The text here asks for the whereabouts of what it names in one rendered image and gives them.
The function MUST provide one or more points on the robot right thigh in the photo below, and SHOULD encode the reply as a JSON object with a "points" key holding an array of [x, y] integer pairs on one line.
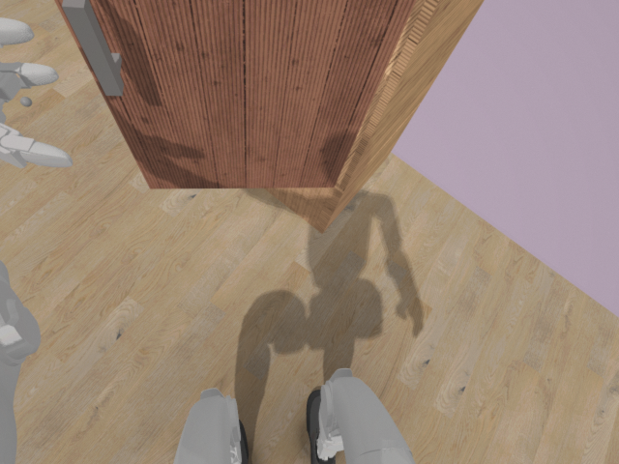
{"points": [[368, 432]]}

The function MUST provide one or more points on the right robot shin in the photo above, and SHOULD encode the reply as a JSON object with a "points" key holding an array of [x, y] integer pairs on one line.
{"points": [[329, 442]]}

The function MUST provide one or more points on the cupboard door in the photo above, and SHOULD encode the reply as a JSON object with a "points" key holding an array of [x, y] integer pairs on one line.
{"points": [[245, 94]]}

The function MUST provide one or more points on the left robot hand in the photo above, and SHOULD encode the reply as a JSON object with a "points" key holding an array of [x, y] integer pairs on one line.
{"points": [[14, 147]]}

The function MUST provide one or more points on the left robot upper arm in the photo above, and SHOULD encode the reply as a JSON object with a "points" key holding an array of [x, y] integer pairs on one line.
{"points": [[20, 337]]}

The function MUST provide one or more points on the handle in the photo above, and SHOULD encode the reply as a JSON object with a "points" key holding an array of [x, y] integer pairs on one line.
{"points": [[106, 65]]}

